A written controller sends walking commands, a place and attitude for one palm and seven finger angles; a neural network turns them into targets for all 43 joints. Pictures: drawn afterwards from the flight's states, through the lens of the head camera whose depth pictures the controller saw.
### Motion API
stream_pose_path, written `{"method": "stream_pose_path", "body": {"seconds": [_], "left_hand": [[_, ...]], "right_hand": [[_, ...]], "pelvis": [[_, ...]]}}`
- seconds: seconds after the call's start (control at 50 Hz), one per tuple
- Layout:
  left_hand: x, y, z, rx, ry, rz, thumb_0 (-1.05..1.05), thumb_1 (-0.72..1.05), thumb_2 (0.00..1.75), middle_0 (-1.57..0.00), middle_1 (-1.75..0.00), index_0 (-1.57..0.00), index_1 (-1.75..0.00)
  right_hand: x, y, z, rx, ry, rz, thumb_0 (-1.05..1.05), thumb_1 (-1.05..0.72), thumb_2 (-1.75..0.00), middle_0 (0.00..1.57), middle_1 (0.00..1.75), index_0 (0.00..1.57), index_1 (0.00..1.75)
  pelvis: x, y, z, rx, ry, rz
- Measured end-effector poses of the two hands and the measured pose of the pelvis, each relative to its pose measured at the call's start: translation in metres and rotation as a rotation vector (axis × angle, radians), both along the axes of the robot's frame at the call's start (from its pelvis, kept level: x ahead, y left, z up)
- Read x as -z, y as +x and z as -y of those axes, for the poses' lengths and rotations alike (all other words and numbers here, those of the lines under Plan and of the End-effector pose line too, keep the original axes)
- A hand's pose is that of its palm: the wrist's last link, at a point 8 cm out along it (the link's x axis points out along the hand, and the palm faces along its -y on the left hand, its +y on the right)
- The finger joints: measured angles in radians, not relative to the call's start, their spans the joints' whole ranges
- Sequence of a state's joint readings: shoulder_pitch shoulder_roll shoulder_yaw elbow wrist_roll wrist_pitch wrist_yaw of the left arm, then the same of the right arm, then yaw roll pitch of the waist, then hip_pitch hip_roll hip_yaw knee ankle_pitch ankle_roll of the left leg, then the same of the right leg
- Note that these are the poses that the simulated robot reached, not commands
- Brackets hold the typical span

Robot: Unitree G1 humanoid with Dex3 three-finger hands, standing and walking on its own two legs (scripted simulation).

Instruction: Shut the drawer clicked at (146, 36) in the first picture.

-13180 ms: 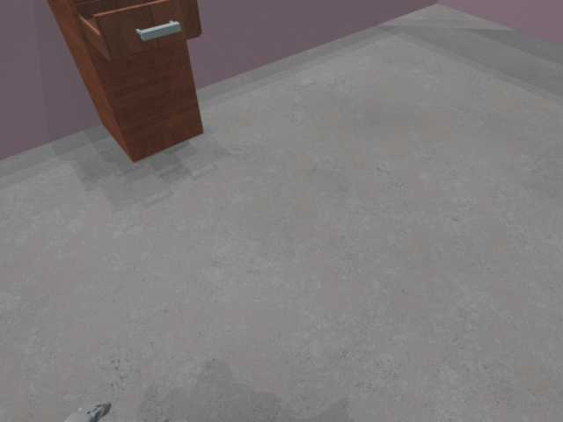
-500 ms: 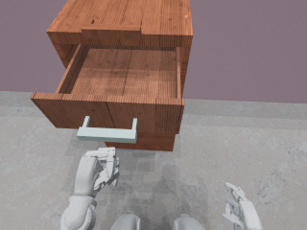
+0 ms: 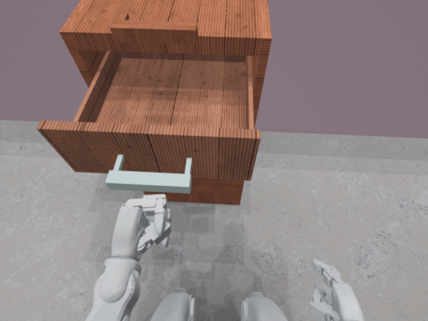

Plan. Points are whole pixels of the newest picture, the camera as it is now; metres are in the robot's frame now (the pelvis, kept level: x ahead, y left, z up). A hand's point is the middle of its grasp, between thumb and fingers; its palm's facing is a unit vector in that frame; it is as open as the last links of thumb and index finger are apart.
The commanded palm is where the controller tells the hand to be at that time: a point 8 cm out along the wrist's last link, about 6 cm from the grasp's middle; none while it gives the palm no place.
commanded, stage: bring the fist close to the handle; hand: left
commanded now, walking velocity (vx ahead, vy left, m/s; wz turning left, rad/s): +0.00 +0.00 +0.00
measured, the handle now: (152, 171) +0.38 +0.13 +0.04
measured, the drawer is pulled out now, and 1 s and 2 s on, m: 0.22 0.15 0.03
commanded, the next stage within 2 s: push the drawer shut in 0.06 s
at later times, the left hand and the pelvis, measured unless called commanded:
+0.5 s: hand (167, 210) +0.30 +0.09 +0.04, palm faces -0.09 -1.00 -0.03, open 3.1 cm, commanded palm +0.30 +0.15 +0.04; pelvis +0.00 +0.00 +0.00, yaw +0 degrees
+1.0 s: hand (173, 179) +0.36 +0.09 +0.04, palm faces -0.07 -1.00 -0.04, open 3.2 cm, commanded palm +0.35 +0.14 +0.04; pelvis -0.01 +0.01 +0.00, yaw +0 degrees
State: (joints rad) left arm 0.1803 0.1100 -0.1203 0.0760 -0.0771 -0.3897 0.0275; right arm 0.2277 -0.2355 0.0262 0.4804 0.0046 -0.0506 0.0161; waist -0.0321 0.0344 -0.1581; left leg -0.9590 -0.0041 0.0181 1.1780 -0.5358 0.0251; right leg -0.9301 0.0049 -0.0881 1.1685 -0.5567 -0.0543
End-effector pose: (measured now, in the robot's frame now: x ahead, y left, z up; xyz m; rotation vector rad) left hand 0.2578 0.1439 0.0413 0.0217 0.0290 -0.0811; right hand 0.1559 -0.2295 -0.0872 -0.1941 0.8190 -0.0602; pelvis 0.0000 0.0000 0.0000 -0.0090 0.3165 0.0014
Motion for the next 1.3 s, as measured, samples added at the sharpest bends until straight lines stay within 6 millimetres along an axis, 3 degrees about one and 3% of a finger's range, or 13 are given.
{"method": "stream_pose_path", "body": {"seconds": [0.24,0.46,0.86,1.14,1.3], "left_hand": [[-0.002,0.002,-0.001,-0.001,0.001,0.01,0.02,0.9,0.9,-1.4,-1.6,-1.4,-1.6],[0.001,0.027,-0.005,0.007,0.012,0.026,0.01,0.88,0.91,-1.4,-1.6,-1.4,-1.6],[0.002,0.077,-0.003,-0.001,0.019,0.027,-0.01,0.85,0.93,-1.4,-1.6,-1.4,-1.6],[0.001,0.101,0.002,-0.016,0.022,0.049,0.02,0.88,0.94,-1.4,-1.6,-1.4,-1.6],[0.003,0.126,0.002,-0.027,0.03,0.048,-0.01,0.86,0.95,-1.4,-1.6,-1.4,-1.6]], "right_hand": [[-0.002,0.005,-0.001,-0.004,0.0,0.008,0.01,-0.9,-0.9,0.2,0.3,0.2,0.3],[0.004,0.0,0.0,-0.002,-0.011,-0.026,0.01,-0.9,-0.9,0.2,0.3,0.2,0.3],[0.012,-0.04,0.006,0.049,-0.028,-0.14,0.01,-0.9,-0.9,0.2,0.3,0.2,0.3],[0.019,-0.072,0.009,0.083,-0.027,-0.226,0.01,-0.9,-0.9,0.2,0.3,0.2,0.3],[0.025,-0.087,0.011,0.1,-0.038,-0.272,0.01,-0.9,-0.9,0.2,0.3,0.2,0.3]], "pelvis": [[-0.001,0.0,-0.001,-0.003,-0.002,0.003],[0.002,-0.003,-0.001,-0.008,-0.006,-0.002],[-0.002,-0.011,-0.006,-0.003,-0.01,-0.008],[-0.002,-0.014,-0.009,0.004,-0.009,-0.016],[0.001,-0.019,-0.008,0.004,-0.01,-0.035]]}}
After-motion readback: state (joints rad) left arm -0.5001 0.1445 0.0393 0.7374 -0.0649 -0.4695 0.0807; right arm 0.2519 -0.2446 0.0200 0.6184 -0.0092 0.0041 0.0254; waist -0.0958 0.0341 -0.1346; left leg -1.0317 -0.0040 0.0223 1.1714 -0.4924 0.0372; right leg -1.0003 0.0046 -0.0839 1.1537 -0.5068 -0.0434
